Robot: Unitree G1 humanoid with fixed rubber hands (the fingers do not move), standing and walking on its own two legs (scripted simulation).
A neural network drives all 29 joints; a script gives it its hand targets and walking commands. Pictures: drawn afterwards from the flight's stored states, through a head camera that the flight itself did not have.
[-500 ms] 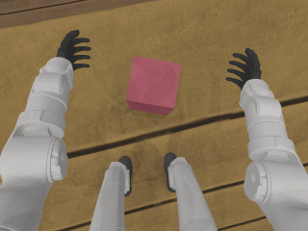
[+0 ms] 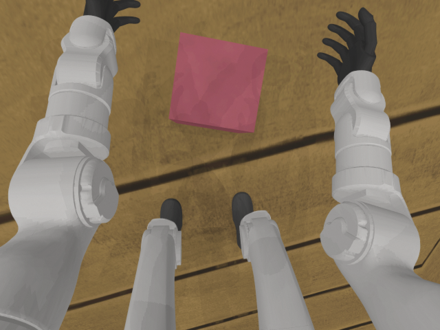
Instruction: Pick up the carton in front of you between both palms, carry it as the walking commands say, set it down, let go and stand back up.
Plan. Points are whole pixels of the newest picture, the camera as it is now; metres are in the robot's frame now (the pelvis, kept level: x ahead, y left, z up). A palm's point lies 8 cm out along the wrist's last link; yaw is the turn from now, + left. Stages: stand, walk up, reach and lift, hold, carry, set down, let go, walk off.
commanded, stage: reach and lift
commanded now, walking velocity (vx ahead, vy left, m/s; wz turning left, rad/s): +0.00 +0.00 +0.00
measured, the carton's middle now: (214, 92) +0.52 -0.04 -0.51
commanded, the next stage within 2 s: none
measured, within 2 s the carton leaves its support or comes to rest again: leaves its support in 1.60 s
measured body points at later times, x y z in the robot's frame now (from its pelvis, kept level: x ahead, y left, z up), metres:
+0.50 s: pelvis -0.06 +0.01 -0.22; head +0.32 +0.00 +0.01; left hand +0.56 +0.14 -0.38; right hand +0.49 -0.23 -0.38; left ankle +0.04 +0.13 -0.60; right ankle +0.05 -0.13 -0.60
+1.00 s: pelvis -0.06 +0.01 -0.27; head +0.33 +0.01 -0.05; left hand +0.56 +0.13 -0.45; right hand +0.49 -0.21 -0.45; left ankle +0.04 +0.13 -0.60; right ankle +0.05 -0.13 -0.60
